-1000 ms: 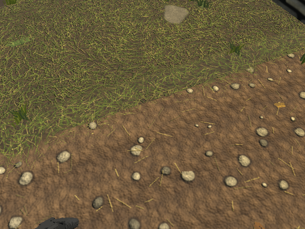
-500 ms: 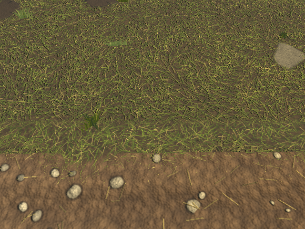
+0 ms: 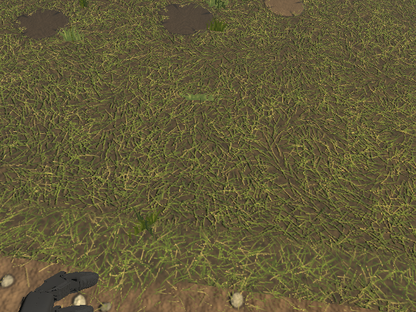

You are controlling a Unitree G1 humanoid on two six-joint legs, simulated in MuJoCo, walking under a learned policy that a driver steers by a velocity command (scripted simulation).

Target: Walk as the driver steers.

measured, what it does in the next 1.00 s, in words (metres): walks ahead: right foot, then left foot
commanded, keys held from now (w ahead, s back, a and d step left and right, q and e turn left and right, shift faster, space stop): w+q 0.36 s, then q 0.06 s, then e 0.58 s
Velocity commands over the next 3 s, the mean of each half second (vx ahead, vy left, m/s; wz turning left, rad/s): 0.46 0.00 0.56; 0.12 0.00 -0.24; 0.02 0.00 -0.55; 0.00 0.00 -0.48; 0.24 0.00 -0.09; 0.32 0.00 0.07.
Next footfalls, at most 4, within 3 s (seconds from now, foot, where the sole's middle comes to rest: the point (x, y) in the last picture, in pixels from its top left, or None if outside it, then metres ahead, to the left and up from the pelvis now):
0.08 right None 0.22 -0.14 -0.78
0.56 left None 0.42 0.18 -0.78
1.00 right None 0.42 -0.06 -0.78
1.48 left None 0.47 0.16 -0.78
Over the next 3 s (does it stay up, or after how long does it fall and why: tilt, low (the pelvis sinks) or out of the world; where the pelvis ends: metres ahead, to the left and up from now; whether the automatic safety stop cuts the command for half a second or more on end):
stays up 0.64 -0.13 -0.01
